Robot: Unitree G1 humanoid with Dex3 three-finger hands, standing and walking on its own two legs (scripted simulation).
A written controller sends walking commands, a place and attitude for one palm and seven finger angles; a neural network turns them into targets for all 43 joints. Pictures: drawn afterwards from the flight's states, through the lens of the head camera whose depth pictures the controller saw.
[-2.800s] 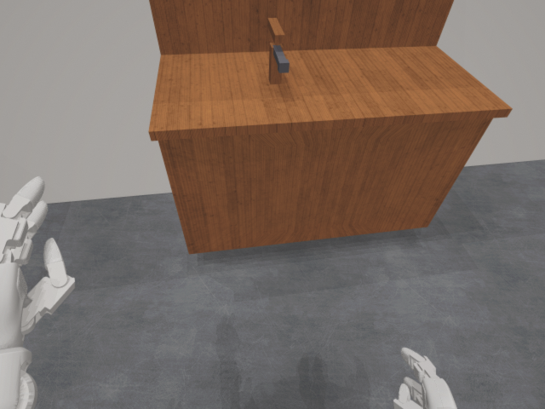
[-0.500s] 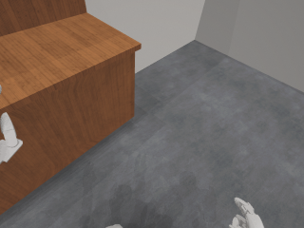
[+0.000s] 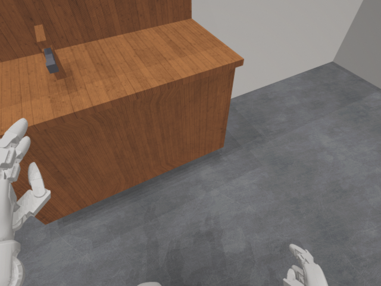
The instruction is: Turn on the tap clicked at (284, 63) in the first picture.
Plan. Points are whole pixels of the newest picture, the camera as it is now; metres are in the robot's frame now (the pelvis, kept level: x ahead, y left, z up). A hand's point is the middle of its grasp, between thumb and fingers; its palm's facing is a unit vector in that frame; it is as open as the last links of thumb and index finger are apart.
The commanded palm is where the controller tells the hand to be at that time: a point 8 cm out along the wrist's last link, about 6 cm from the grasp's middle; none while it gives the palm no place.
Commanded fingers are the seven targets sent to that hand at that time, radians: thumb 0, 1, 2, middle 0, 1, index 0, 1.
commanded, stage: turn to face it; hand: left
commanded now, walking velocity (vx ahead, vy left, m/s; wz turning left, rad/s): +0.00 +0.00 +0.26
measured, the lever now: (52, 67) +0.71 +0.51 +0.06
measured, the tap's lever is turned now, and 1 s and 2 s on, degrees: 0 0 0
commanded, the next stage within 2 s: take the last steps up to it in 0.10 s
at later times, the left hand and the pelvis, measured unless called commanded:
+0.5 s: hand out of the picture +0.12 +0.25 +0.17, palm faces +0.57 -0.73 -0.38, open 7.4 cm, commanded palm +0.06 +0.28 +0.18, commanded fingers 0.00 0.90 0.90 -0.20 -0.30 -0.20 -0.30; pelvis -0.05 -0.02 -0.01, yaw +9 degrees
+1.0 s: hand out of the picture +0.17 +0.27 +0.18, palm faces +0.54 -0.75 -0.40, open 7.5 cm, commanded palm +0.11 +0.31 +0.18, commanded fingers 0.00 0.90 0.90 -0.20 -0.30 -0.20 -0.30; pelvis +0.00 +0.01 +0.00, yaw +9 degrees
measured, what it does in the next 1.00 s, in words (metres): steps on the spot: left foot, then right foot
